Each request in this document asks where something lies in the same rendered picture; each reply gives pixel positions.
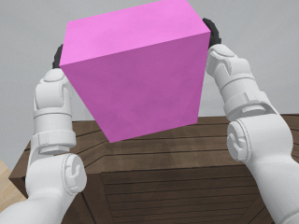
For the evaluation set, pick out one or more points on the robot right forearm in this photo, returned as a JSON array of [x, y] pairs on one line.
[[240, 93]]

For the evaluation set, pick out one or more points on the robot right upper arm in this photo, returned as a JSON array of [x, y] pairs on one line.
[[264, 144]]

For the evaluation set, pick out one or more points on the robot left forearm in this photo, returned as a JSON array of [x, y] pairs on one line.
[[52, 117]]

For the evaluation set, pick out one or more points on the pedestal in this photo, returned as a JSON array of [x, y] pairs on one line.
[[184, 175]]

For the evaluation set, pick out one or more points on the robot right hand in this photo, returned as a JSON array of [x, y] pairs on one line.
[[214, 33]]

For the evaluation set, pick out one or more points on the robot left hand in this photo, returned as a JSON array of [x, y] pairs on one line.
[[57, 58]]

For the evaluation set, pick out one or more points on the carton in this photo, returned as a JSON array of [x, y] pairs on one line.
[[139, 70]]

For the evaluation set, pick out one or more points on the robot left upper arm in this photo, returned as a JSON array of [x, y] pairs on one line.
[[52, 183]]

